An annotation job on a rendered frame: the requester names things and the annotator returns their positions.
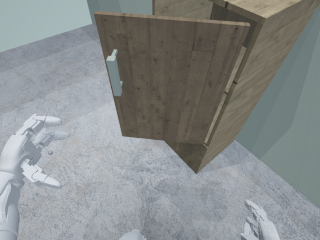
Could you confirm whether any handle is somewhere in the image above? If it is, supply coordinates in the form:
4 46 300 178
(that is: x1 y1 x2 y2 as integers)
106 49 123 96

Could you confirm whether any robot left forearm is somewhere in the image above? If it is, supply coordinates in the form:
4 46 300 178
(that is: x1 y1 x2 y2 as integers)
0 170 25 240

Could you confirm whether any left robot shin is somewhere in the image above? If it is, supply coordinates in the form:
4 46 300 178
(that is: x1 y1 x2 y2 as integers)
131 229 141 234

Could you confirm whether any robot right hand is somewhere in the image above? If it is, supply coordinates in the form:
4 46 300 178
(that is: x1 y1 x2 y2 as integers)
241 199 280 240

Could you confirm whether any cupboard door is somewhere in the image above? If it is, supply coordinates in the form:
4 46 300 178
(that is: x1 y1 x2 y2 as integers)
94 11 250 145

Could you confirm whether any robot left hand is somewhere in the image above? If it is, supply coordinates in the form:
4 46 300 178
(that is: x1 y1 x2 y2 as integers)
0 114 70 189

